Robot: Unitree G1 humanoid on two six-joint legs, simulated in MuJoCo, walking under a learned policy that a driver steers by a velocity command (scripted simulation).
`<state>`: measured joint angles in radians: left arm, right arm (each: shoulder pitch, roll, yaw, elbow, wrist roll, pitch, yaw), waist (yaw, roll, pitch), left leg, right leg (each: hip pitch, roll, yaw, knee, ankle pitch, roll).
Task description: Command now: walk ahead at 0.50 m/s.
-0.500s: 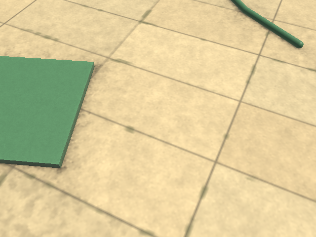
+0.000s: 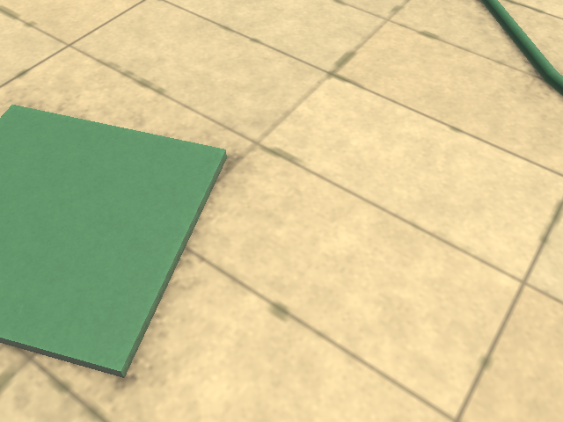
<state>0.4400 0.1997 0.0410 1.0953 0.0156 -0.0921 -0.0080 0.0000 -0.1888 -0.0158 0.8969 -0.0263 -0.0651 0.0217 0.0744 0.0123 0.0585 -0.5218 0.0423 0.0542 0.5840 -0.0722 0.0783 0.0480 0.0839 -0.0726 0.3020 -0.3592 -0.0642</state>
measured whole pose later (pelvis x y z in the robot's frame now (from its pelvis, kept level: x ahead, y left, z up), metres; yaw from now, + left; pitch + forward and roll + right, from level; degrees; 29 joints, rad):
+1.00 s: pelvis +0.51 -0.08 +0.01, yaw -29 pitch +2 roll +0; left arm 0.41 0.25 0.07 0.92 0.01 -0.05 0.00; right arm 0.05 -0.25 -0.04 0.77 -0.04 -0.03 0.03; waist 0.08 0.04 0.04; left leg -0.67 0.10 -0.03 0.75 -0.06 -0.05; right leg -0.01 0.15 0.13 0.27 -0.27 -0.13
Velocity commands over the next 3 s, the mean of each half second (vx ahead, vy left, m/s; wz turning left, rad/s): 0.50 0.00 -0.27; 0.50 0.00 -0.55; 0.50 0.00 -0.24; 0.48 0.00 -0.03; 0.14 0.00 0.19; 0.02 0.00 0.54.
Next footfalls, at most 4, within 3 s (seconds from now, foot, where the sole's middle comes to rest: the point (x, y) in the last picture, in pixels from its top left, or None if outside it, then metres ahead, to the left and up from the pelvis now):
0.04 left None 0.18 0.10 -0.77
0.58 right None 0.44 -0.11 -0.77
1.14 left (346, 291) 0.81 -0.09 -0.77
1.66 right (459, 274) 0.89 -0.40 -0.77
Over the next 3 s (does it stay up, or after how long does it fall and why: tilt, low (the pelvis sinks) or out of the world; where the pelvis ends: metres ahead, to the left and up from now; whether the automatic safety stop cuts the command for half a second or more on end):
stays up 1.01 -0.42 0.01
